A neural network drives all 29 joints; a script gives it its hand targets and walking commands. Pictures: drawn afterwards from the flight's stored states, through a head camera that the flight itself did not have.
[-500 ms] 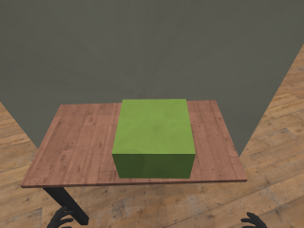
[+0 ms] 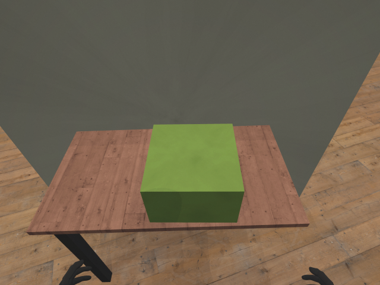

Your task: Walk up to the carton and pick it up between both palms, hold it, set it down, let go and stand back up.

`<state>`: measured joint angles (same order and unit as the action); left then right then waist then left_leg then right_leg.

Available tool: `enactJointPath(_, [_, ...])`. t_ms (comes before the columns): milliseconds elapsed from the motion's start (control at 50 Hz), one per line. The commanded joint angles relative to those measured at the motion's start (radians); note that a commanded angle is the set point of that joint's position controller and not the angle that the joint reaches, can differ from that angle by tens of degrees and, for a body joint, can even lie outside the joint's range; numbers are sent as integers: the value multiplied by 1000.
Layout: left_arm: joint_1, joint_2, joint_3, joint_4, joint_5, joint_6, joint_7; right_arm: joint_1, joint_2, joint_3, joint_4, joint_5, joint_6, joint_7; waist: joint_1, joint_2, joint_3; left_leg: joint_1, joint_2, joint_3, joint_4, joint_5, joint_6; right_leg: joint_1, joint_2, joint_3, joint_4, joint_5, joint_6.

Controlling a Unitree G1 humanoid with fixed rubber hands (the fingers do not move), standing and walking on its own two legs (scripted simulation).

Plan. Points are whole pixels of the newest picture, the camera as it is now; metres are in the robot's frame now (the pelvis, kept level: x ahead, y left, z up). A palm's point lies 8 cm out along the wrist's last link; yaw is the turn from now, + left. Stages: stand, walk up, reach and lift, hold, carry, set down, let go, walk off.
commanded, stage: stand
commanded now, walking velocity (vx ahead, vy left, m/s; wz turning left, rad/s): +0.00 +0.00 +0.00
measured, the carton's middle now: (192, 170) +0.46 +0.03 -0.08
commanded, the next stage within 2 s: none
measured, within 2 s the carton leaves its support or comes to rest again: neither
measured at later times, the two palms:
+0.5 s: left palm out of the picture +0.12 +0.30 -0.09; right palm out of the picture +0.12 -0.27 -0.11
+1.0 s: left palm out of the picture +0.11 +0.30 -0.09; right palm out of the picture +0.11 -0.28 -0.11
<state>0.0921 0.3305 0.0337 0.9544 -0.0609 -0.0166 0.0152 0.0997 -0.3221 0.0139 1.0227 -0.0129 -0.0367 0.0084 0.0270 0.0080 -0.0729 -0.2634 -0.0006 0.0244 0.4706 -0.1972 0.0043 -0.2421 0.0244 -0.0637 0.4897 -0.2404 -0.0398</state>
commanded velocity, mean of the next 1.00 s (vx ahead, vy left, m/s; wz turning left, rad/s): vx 0.00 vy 0.00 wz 0.00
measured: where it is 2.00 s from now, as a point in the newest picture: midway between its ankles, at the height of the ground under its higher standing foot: outside the picture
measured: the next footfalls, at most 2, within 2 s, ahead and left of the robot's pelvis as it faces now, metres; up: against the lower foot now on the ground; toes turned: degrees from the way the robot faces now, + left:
none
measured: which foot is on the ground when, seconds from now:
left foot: down 0.00-1.00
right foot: down 0.00-1.00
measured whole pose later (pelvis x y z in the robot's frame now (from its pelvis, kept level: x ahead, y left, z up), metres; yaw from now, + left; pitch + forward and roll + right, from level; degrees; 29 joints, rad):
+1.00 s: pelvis -0.01 +0.00 +0.00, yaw +0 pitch -1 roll +0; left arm 0.09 0.33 0.03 0.97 -0.06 -0.02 0.02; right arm 0.10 -0.33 0.01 1.05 -0.01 -0.04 0.01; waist 0.03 0.01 -0.07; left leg -0.26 0.00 0.02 0.47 -0.18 0.00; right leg -0.24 0.02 -0.06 0.49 -0.23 -0.04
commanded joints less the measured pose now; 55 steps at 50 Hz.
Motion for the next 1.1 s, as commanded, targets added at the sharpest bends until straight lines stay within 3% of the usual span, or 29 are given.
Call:
enactJointPath(0, [-7, 216, 43, 26, 95, -45, -10, -39, -208, -45, -46, 3, -23, -13, -12, -28, -42, 92, 124, -137, -131, 86, 45, 119, -175, 186, -179, 164, -12])
enactJointPath(20, [-38, 207, 29, 11, 96, -43, -6, -37, -194, -35, -50, -8, -18, -10, -17, 32, -37, 76, 134, -126, -131, 125, 34, 127, -184, 178, -182, 196, -10])
enactJointPath(60, [-21, 224, 38, 21, 97, -45, -14, -11, -246, -48, -29, -2, -28, -13, -29, -14, -40, 127, 138, -142, -138, 102, 37, 113, -174, 163, -180, 181, -1])
enactJointPath(100, [-38, 224, 41, 18, 98, -46, -3, 0, -234, -45, -40, -5, -24, -4, -51, 24, -50, 111, 135, -148, -134, 103, 43, 111, -168, 169, -185, 157, 0])
enactJointPath(160, [-15, 209, 33, 7, 87, -52, -4, -52, -211, -44, -41, -1, -20, -2, -18, 51, -35, 72, 134, -149, -138, 79, 42, 116, -177, 170, -178, 134, 0])
enactJointPath(180, [-61, 232, 34, 16, 94, -46, -4, -25, -201, -42, -36, 11, -22, 2, -47, -2, -30, 76, 130, -141, -136, 50, 38, 94, -180, 182, -192, 74, -2])
enactJointPath(220, [-16, 232, 33, 15, 91, -45, -14, -58, -219, -41, -44, 2, -16, 0, -7, -31, -25, 76, 125, -152, -141, 57, 46, 97, -176, 173, -195, 43, -9])
enactJointPath(240, [10, 196, 24, 13, 85, -46, -10, -46, -209, -43, -45, -6, -21, -6, -13, 54, -3, 80, 124, -148, -132, 73, 47, 93, -184, 195, -201, 107, -7])
enactJointPath(320, [-13, 208, 25, 10, 100, -42, -10, -29, -226, -45, -36, -6, -13, -13, -18, -42, -16, 100, 141, -159, -153, 38, 55, 73, -178, 170, -201, 49, -6])
enactJointPath(400, [-12, 215, 35, 11, 96, -48, -13, -45, -221, -41, -43, -1, -25, -2, -26, 27, -2, 56, 122, -138, -124, 78, 29, 109, -184, 176, -183, 158, 1])
enactJointPath(440, [20, 232, 40, 29, 84, -52, -12, -41, -207, -35, -35, -2, -14, -8, -17, -15, -26, 71, 130, -153, -140, 78, 31, 130, -165, 163, -194, 108, 5])
enactJointPath(480, [-27, 234, 34, 15, 94, -49, -10, -39, -195, -43, -30, 5, -13, -8, -37, 18, -22, 72, 129, -132, -134, 73, 34, 92, -184, 159, -186, 118, 1])
enactJointPath(500, [-5, 242, 39, 20, 91, -47, -11, -3, -200, -31, -16, -8, -15, -16, -19, 53, -20, 71, 129, -127, -136, 67, 33, 112, -175, 191, -184, 75, -4])
enactJointPath(520, [-24, 235, 45, 28, 99, -44, -9, -32, -213, -37, -18, -4, -23, -10, -22, -4, -19, 63, 127, -140, -163, 42, 27, 130, -171, 151, -166, 67, -2])
enactJointPath(580, [23, 228, 40, 33, 90, -45, -14, -31, -213, -44, -20, -5, -25, -2, -1, 41, 2, 49, 123, -149, -143, 18, 37, 100, -172, 186, -200, 55, -8])
enactJointPath(620, [-23, 255, 51, 30, 93, -38, -9, -47, -204, -37, -29, -8, -15, -5, -34, 49, -21, 55, 128, -140, -152, 49, 23, 103, -159, 170, -170, 57, -4])
enactJointPath(640, [-12, 207, 39, 21, 89, -40, -14, -37, -246, -46, -21, -14, -21, -12, 1, -14, -23, 55, 138, -157, -166, 33, 40, 136, -163, 144, -164, 80, -5])
enactJointPath(680, [-45, 242, 32, 28, 101, -44, -12, -45, -223, -44, -12, -2, -24, -11, -41, -7, 23, 72, 139, -163, -161, 20, 38, 51, -171, 186, -198, 29, -5])
enactJointPath(700, [-19, 197, 25, 4, 88, -43, -18, -25, -261, -56, -21, -13, -23, -13, -8, -9, -28, 103, 139, -145, -138, 19, 44, 73, -171, 173, -213, 45, -5])
enactJointPath(720, [-46, 208, 28, 3, 93, -48, -15, -40, -237, -50, -17, -6, -26, -13, -30, -6, -18, 70, 137, -165, -156, 53, 40, 99, -173, 178, -195, 79, -4])
enactJointPath(740, [-23, 205, 27, 22, 90, -44, -13, -48, -255, -58, -21, -6, -24, -15, -18, 60, 23, 52, 128, -145, -138, 25, 36, 78, -166, 167, -199, 97, 0])
enactJointPath(820, [6, 221, 36, 32, 92, -36, -8, -56, -212, -37, -23, -12, -18, -9, -10, 5, -25, 68, 141, -142, -134, 64, 44, 120, -174, 175, -173, 113, -15])
enactJointPath(840, [9, 213, 18, 30, 94, -40, -11, -13, -228, -42, -17, 1, -22, -10, -18, 53, 28, 53, 132, -162, -163, 59, 35, 74, -178, 178, -175, 68, -15])
enactJointPath(900, [-32, 191, 21, 12, 99, -34, -10, -63, -210, -43, -37, -3, -28, -7, -9, -29, 1, 62, 138, -174, -156, 36, 34, 98, -168, 133, -177, 76, -3])
enactJointPath(920, [-22, 201, 24, 20, 98, -37, -9, -26, -224, -52, -25, 10, -30, -8, -37, 7, -6, 57, 130, -152, -133, 41, 35, 92, -173, 174, -206, 82, -6])
enactJointPath(1000, [-29, 221, 30, 22, 92, -42, -5, -33, -223, -54, -10, -10, -15, -4, -19, -6, 29, 50, 140, -155, -158, 42, 47, 86, -171, 153, -180, 65, -2])
enactJointPath(1020, [-30, 216, 30, 18, 94, -42, -14, -21, -197, -40, -26, 0, -21, -6, -37, -29, -30, 108, 134, -148, -141, 58, 39, 61, -172, 162, -178, 51, -4])
enactJointPath(1060, [-3, 213, 27, 29, 85, -40, -16, -65, -218, -48, -28, 0, -25, -7, -2, 26, 23, 51, 137, -157, -164, 15, 42, 65, -169, 154, -188, 14, -4])
enactJointPath(1080, [-30, 235, 35, 37, 97, -45, -10, -39, -195, -33, -21, -1, -23, -1, -25, 22, 71, -14, 131, -157, -165, -25, 34, 78, -170, 174, -197, 28, 1])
